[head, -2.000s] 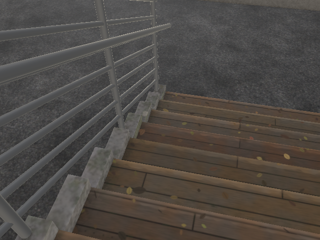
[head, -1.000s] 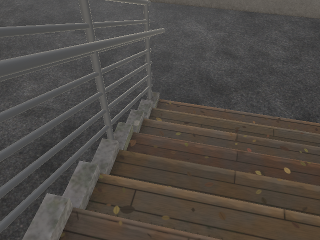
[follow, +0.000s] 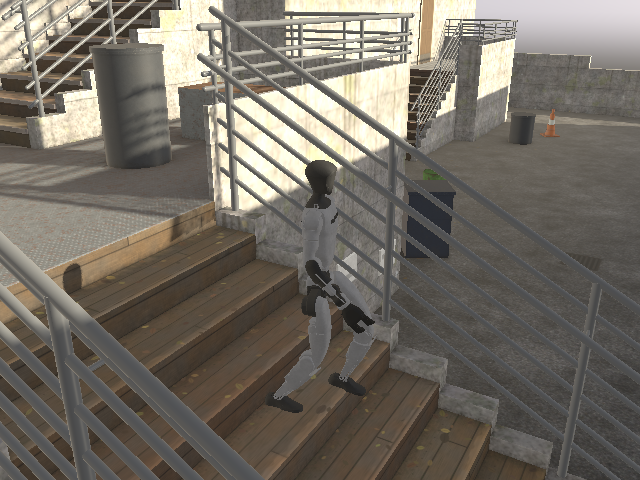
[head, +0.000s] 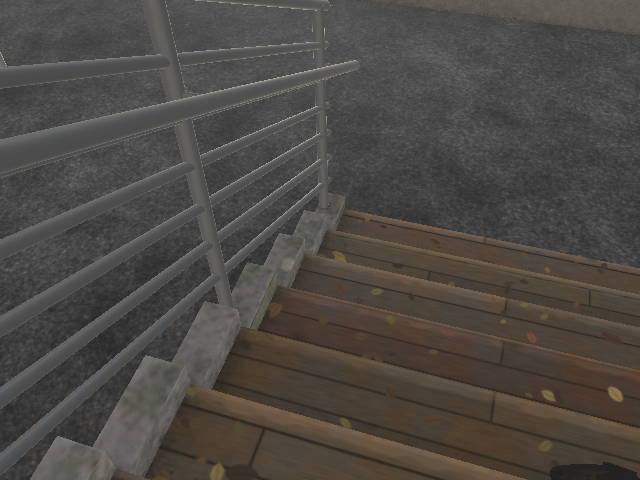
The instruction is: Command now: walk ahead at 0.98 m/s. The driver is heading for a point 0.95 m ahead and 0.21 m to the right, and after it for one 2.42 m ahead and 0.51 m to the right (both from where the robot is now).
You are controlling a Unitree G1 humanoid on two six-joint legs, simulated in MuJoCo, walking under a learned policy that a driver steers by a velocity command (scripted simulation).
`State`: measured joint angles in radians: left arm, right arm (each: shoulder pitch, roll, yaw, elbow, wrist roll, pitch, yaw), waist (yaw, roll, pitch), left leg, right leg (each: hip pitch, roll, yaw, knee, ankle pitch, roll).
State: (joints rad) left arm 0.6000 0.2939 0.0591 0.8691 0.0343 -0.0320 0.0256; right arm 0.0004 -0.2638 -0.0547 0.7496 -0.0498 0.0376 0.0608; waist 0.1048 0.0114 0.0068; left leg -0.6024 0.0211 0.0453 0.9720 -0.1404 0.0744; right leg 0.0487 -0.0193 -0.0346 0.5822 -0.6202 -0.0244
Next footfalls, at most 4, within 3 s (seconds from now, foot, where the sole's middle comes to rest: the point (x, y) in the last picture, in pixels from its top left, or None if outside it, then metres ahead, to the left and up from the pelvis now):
0.04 left None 0.12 0.13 -0.74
0.36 right None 0.33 -0.05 -0.91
0.72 left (312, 464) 0.66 0.15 -1.08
1.14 right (395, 396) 0.97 -0.07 -1.25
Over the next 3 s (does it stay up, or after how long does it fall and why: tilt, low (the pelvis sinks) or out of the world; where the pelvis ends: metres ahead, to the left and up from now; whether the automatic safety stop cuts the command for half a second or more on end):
stays up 2.35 -0.46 -1.27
